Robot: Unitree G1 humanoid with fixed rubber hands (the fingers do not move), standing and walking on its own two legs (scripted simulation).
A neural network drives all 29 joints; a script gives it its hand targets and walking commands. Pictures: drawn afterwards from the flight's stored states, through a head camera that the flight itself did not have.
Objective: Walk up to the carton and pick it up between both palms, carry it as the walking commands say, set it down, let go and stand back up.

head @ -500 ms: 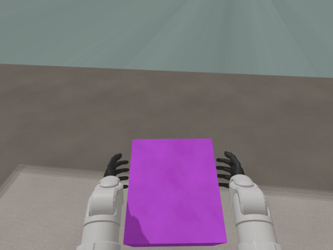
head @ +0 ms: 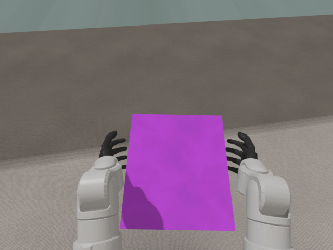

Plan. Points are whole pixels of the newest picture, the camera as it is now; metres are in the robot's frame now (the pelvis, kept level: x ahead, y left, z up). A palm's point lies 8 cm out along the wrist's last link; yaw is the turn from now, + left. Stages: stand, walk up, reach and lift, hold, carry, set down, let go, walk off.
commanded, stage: carry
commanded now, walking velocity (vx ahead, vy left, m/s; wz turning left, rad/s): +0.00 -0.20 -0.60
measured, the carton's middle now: (175, 173) +0.32 +0.00 -0.02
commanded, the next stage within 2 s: none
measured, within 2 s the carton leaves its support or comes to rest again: neither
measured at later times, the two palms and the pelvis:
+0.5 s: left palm (220, 184) +0.26 -0.09 +0.07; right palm out of the picture +0.16 -0.37 +0.07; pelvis -0.07 -0.14 +0.00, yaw -16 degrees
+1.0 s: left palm out of the picture +0.13 -0.30 +0.08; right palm out of the picture -0.03 -0.55 +0.07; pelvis -0.19 -0.26 +0.00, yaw -34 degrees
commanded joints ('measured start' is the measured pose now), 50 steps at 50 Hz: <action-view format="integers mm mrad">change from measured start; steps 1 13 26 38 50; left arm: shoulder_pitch -480 -477 -450 -536 -465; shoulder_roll -958 -997 -995 -987 -1013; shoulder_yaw -726 -727 -674 -745 -692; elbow -131 -4 -66 -47 35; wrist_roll -459 -533 -430 -516 -473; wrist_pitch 18 37 -6 2 3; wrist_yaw -378 -411 -385 -400 -427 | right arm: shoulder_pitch -390 -405 -520 -484 -534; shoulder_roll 985 962 1015 985 1031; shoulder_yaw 683 643 732 644 715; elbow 6 -14 -70 -17 -15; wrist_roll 416 342 453 391 401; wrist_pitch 17 19 20 2 1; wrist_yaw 433 399 429 431 426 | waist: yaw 25 21 40 31 55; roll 466 325 -105 250 -181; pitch -437 -353 -467 -339 -450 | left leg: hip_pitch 536 314 -41 324 -289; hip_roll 589 372 46 350 116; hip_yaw -539 42 -27 8 -48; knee -280 -115 237 -201 546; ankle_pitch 674 634 -87 723 -310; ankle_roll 209 29 -28 92 -116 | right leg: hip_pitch -237 136 374 -56 564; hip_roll -54 -86 -322 -154 -372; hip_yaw -44 -183 223 -79 192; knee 286 -69 -181 339 -59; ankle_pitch -276 -124 376 -167 995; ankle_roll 82 138 -90 166 -84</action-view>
